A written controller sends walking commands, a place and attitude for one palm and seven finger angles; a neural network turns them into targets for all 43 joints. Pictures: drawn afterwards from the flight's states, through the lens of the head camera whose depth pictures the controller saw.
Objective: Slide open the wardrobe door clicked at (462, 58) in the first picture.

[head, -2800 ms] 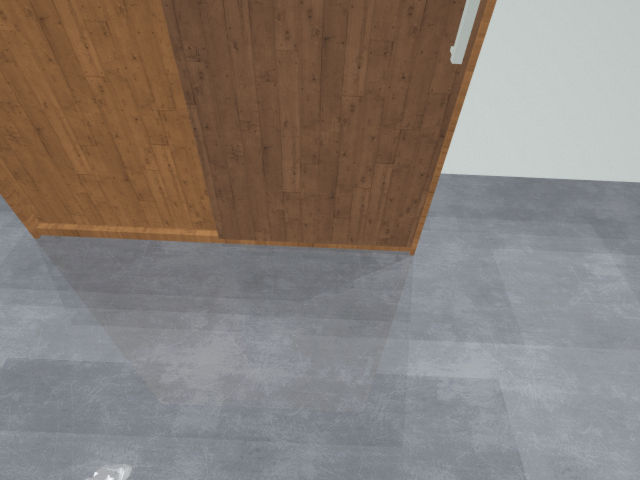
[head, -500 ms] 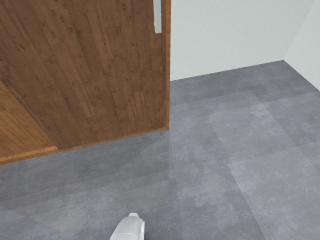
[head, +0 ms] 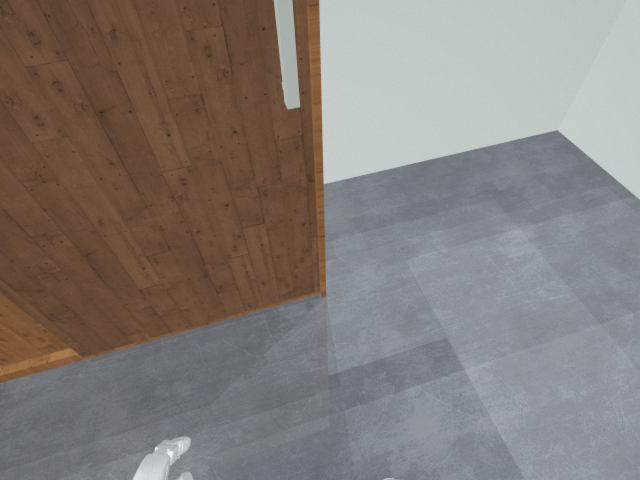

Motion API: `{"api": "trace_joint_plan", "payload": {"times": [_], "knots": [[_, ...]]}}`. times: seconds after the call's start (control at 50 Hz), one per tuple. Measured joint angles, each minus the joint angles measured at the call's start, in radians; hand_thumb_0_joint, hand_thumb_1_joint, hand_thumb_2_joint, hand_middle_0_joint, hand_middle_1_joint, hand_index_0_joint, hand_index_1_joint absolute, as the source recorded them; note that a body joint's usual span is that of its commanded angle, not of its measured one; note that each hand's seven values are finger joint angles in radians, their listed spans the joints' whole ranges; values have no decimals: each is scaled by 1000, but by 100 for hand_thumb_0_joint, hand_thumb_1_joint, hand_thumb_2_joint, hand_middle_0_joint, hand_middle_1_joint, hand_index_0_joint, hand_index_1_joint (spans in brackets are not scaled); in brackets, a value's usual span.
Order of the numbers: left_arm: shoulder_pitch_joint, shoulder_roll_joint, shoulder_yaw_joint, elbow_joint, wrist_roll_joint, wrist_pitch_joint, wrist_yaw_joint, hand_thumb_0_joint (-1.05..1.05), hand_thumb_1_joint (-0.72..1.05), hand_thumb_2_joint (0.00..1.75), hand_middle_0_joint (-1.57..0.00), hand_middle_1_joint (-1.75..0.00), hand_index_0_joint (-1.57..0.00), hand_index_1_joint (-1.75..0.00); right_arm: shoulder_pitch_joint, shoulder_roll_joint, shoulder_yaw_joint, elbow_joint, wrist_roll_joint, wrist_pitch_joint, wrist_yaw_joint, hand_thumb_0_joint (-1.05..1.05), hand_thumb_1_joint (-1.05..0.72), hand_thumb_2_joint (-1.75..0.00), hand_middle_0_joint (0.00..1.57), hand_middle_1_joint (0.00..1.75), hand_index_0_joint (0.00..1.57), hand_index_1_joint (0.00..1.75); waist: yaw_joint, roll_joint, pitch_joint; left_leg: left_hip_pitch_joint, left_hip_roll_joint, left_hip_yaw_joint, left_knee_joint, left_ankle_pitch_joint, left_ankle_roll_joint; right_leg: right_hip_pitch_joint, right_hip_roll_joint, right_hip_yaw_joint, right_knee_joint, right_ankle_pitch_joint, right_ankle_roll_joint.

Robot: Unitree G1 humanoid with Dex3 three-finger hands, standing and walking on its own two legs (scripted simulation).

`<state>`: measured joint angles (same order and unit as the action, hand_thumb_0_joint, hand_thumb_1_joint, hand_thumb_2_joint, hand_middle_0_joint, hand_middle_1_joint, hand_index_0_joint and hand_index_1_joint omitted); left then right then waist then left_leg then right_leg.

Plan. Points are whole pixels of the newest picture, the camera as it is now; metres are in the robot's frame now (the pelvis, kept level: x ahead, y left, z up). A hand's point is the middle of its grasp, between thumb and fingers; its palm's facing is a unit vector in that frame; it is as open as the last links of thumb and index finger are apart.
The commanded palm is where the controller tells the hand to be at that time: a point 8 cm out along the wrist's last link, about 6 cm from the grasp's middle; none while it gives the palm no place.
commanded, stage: turn to face it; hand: right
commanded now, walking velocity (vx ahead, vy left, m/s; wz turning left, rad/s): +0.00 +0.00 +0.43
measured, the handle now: (282, 29) +0.75 +0.07 +0.20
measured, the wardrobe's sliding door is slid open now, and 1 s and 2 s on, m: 0.00 0.00 0.00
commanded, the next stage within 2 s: take the last steps up to it in 0.32 s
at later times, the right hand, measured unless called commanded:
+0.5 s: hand (451, 460) +0.18 -0.18 -0.16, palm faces -0.20 +0.94 -0.27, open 7.3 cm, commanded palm none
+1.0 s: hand (455, 463) +0.18 -0.18 -0.17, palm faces -0.23 +0.96 -0.16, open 7.3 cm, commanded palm none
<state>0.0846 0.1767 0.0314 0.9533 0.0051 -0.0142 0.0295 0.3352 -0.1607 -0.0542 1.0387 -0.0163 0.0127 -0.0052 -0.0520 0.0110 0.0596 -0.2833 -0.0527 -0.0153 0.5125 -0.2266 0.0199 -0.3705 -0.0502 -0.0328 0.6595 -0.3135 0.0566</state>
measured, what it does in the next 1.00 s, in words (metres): walks ahead, turning left: right foot, then left foot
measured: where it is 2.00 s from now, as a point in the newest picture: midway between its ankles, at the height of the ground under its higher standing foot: outside the picture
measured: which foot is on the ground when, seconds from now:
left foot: down 0.00-0.04, up 0.06-0.46, down 0.48-0.84, up 0.86-1.00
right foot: up 0.00-0.00, down 0.02-0.48, up 0.50-0.80, down 0.82-1.00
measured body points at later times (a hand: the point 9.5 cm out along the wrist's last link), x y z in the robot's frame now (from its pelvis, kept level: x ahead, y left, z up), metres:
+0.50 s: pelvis +0.03 +0.00 +0.00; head +0.05 +0.02 +0.45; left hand -0.03 +0.25 -0.16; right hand +0.19 -0.23 -0.14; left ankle +0.00 +0.12 -0.74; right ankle +0.04 -0.11 -0.73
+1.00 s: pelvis +0.14 -0.01 +0.01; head +0.14 -0.03 +0.46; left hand +0.07 +0.19 -0.14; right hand +0.19 -0.24 -0.16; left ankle +0.06 +0.10 -0.66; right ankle +0.16 -0.09 -0.73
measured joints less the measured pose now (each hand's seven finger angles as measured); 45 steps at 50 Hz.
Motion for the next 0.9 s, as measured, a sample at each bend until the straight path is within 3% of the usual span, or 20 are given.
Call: {"api": "trace_joint_plan", "payload": {"times": [0.02, 0.06, 0.1, 0.16, 0.2, 0.28, 0.4, 0.48, 0.54, 0.6, 0.7, 0.82, 0.86, 0.9], "knots": [[-2, -4, -3, -4, -1, -4, 1, 0, 91, 90, -20, -30, -20, -30, 9, -2, -3, -1, 2, 7, 0, 0, -91, -90, 20, 30, 21, 30, -3, 3, -4, -1, -4, -9, 18, -14, -8, 33, 3, -6, -59, 34, -5], [-3, -23, -8, -9, 3, -9, 3, 0, 91, 90, -20, -30, -20, -30, 8, -15, -12, -3, 7, 22, 1, 1, -91, -90, 20, 30, 21, 30, -11, 32, -3, -21, 8, -30, 97, -104, -21, 55, 16, -36, -68, 49, -61], [4, -33, -15, -15, 9, -6, 4, 0, 91, 90, -20, -30, -20, -30, -3, -25, -19, -7, 4, 34, 3, 1, -91, -90, 20, 30, 21, 30, -12, 33, -2, -76, 13, -13, 280, -225, -39, 77, 8, -59, -79, 40, -91], [26, -47, -21, -12, 12, 0, 5, 0, 91, 90, -20, -30, -20, -30, -25, -49, -31, -25, -1, 36, 8, 1, -91, -90, 20, 30, 20, 30, -7, 36, -2, -151, 40, 15, 509, -229, -60, 118, -2, -87, -135, 53, -100], [43, -51, -20, -4, 12, 1, 5, 0, 91, 90, -21, -30, -20, -30, -40, -63, -37, -38, -1, 36, 8, 1, -91, -90, 20, 30, 20, 30, -1, 35, -4, -173, 62, 25, 568, -204, -73, 140, -8, -106, -168, 64, -100], [79, -37, -1, 9, 10, -4, 11, -1, 92, 90, -21, -30, -20, -30, -74, -79, -41, -57, -1, 43, 5, 0, -91, -90, 20, 30, 20, 30, 23, 23, -7, -161, 95, 32, 521, -192, -85, 165, -20, -140, -201, 69, -98], [137, 8, 20, 48, 18, 11, 3, -1, 92, 90, -21, -30, -20, -30, -140, -77, -31, -80, -2, 46, 5, 0, -91, -90, 19, 30, 20, 30, 66, -10, -2, -66, 103, 64, 284, -207, -68, 168, -48, -185, -175, 43, -81], [196, 35, 28, 76, 12, 24, -3, 0, 91, 90, -20, -30, -20, -30, -164, -71, -14, -101, -4, 16, 6, 0, -91, -90, 19, 30, 20, 30, 83, -18, -13, 53, 97, 79, 18, -65, -34, 135, -61, -210, -79, -11, -54], [219, 64, 32, 108, 13, 53, -5, 0, 91, 90, -20, -30, -20, -30, -170, -33, 5, -89, -3, -10, 0, 0, -91, -90, 20, 30, 20, 30, 91, -70, -19, 56, 68, 90, 38, -91, -12, 49, -59, -112, 135, -183, -29], [234, 62, 31, 126, 19, 56, -17, 0, 91, 90, -20, -30, -20, -30, -140, -8, 15, -79, -1, -25, -2, 0, -91, -90, 20, 30, 20, 30, 88, -68, -35, 96, 61, 81, -12, -73, -6, -26, -42, -64, 297, -145, -20], [247, 31, 28, 120, 19, 34, -34, 0, 91, 90, -20, -30, -20, -30, -83, -1, 12, -35, -3, -38, -5, 0, -93, -90, 20, 30, 21, 30, 85, -44, -53, 159, 57, 74, -87, -57, -10, -53, -53, -63, 224, -55, -7], [234, -5, 16, 100, 14, -1, -40, 0, 91, 90, -20, -30, -20, -30, -12, -14, 6, 21, -3, -36, 3, 0, -93, -90, 20, 30, 21, 30, 61, -19, -54, 189, 63, 68, -51, -117, -37, 41, -37, -80, -48, 9, -20], [226, -19, 12, 96, 19, -22, -33, 0, 91, 90, -20, -30, -20, -30, 8, -20, 0, 41, 2, -22, 4, 0, -92, -90, 20, 30, 21, 30, 59, 8, -50, 148, 84, 55, 73, -191, -27, 54, -18, -103, -48, 44, -67], [227, -30, 5, 88, 23, -38, -24, 0, 91, 90, -20, -30, -20, -30, 17, -20, -1, 62, -1, -3, 4, 0, -92, -90, 20, 30, 21, 30, 64, 14, -51, 54, 79, 45, 306, -253, -8, 72, -14, -125, -45, 21, -97]]}}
